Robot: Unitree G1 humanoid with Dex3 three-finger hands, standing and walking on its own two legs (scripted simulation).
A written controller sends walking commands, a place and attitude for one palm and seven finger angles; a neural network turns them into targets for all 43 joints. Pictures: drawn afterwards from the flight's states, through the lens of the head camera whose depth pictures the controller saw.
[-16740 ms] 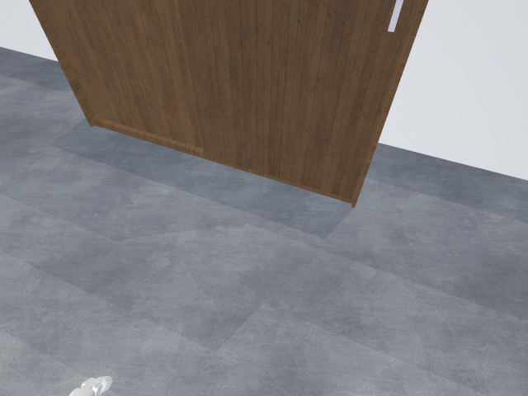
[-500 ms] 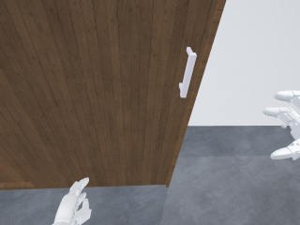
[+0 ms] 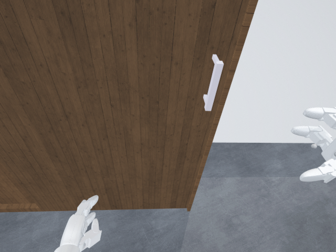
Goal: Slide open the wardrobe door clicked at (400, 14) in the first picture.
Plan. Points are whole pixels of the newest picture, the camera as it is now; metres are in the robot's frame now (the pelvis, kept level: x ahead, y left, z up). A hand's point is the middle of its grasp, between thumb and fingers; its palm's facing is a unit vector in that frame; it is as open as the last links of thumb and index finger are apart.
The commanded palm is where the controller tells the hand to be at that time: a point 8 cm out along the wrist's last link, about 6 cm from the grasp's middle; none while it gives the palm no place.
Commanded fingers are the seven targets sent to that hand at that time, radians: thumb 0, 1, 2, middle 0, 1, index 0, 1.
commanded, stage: move the hooked fingers beside the handle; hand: right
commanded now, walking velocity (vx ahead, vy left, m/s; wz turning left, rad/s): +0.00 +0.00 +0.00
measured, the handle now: (211, 83) +0.53 -0.12 +0.17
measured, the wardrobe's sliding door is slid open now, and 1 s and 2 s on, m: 0.00 0.00 0.00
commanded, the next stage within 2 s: none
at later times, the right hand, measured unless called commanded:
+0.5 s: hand (285, 128) +0.33 -0.25 +0.18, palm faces +0.01 +1.00 -0.03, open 14.0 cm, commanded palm +0.31 -0.29 +0.19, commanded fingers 0.00 0.50 -0.30 0.30 1.20 0.30 1.20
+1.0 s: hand (260, 112) +0.39 -0.21 +0.18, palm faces +0.00 +1.00 +0.00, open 14.0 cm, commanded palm +0.37 -0.27 +0.18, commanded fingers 0.00 0.50 -0.30 0.30 1.20 0.30 1.20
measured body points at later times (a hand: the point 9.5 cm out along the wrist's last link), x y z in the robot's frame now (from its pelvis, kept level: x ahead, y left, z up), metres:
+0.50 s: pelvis +0.00 -0.01 +0.00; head -0.02 +0.01 +0.45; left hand +0.17 +0.23 -0.07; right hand +0.33 -0.30 +0.19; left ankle +0.01 +0.13 -0.74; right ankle -0.01 -0.13 -0.74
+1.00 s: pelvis +0.01 +0.00 +0.00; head +0.00 +0.01 +0.45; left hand +0.16 +0.25 -0.09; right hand +0.38 -0.27 +0.18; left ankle +0.01 +0.13 -0.74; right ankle -0.01 -0.13 -0.74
